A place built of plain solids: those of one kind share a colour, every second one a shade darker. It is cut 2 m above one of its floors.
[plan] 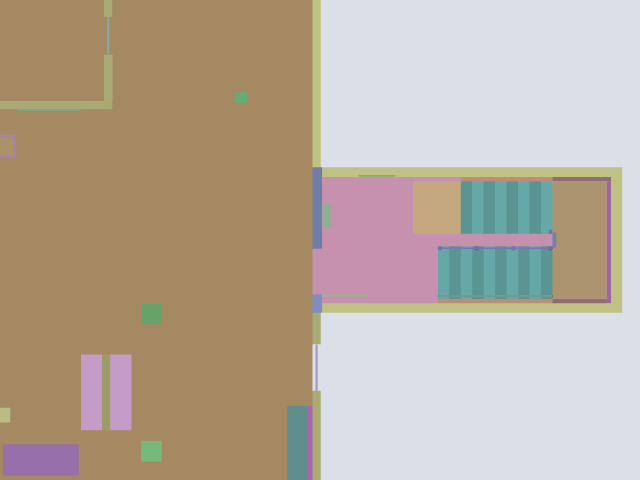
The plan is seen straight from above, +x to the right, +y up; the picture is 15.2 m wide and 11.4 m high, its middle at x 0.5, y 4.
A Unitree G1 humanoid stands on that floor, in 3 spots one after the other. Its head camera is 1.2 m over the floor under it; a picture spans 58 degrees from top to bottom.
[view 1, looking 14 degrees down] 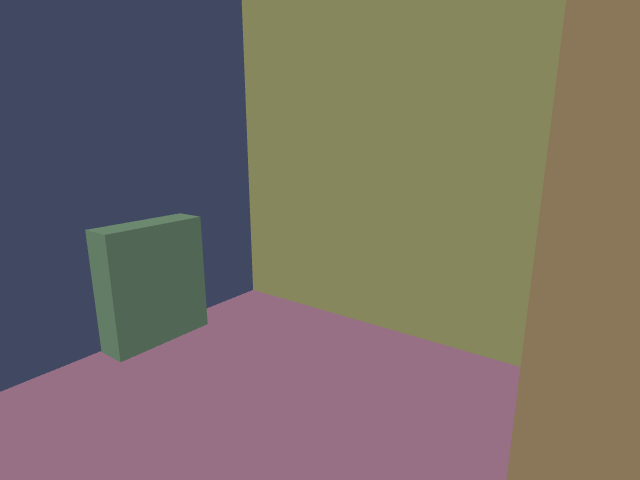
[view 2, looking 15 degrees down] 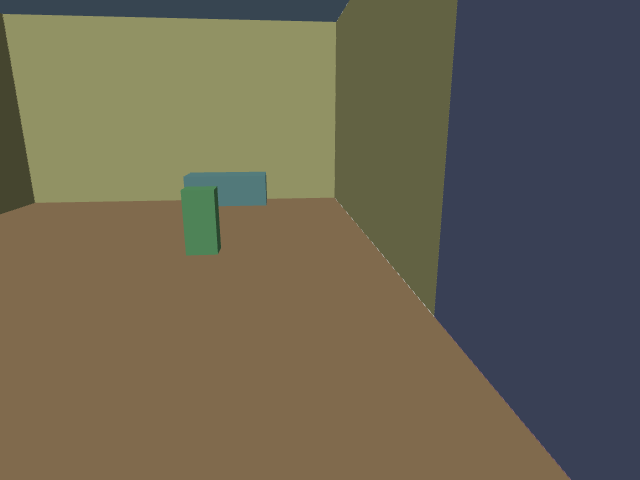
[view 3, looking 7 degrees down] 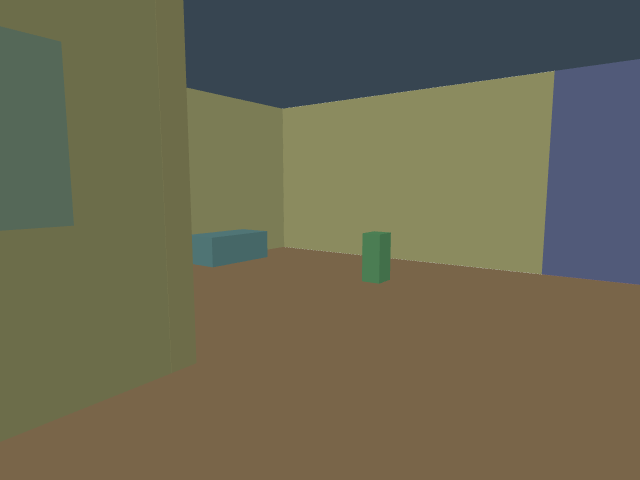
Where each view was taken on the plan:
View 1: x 2.85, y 3.23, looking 126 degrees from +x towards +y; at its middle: wall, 2.90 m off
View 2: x -0.68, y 3.25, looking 84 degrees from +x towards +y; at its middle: lobby_floor_slab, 4.64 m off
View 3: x -6.23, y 4.75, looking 36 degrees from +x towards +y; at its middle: wall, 8.16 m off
